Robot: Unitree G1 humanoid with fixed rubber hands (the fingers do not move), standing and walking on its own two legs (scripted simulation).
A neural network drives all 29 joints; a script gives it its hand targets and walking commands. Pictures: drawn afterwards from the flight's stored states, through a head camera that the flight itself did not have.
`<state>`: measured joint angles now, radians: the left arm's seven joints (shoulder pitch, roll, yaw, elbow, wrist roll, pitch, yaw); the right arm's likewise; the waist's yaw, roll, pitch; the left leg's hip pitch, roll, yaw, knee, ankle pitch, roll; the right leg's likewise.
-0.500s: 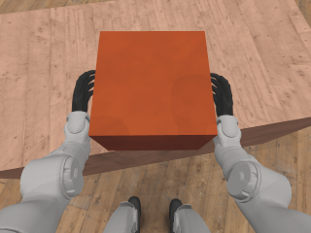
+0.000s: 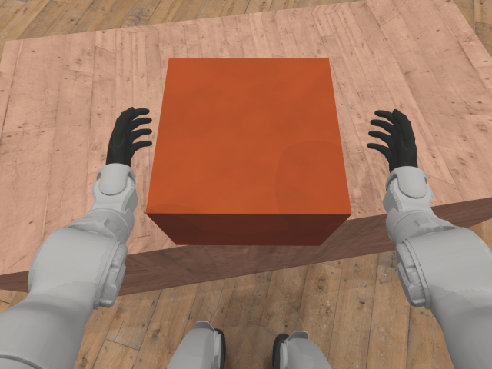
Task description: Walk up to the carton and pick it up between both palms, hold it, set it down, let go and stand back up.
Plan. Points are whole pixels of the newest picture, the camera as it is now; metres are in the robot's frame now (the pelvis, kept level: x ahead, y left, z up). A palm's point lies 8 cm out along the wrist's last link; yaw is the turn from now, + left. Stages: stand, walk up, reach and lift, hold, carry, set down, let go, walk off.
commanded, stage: set down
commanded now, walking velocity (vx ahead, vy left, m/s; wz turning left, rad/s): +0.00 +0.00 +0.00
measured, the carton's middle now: (248, 156) +0.47 +0.03 -0.04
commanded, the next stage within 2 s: none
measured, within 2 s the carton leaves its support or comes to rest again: neither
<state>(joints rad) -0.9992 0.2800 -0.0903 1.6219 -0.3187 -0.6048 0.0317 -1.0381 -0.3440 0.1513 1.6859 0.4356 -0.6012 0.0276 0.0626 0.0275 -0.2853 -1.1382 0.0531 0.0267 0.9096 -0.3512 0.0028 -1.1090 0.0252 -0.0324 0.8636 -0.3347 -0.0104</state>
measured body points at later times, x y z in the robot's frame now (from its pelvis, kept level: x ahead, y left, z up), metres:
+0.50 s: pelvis -0.02 -0.01 +0.01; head +0.10 -0.03 +0.44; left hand +0.45 +0.23 +0.08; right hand +0.47 -0.23 +0.07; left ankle +0.02 +0.11 -0.67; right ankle +0.02 -0.12 -0.67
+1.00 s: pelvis +0.00 -0.01 +0.05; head +0.07 -0.01 +0.49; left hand +0.43 +0.25 +0.13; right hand +0.45 -0.23 +0.12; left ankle +0.02 +0.11 -0.67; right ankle +0.02 -0.12 -0.67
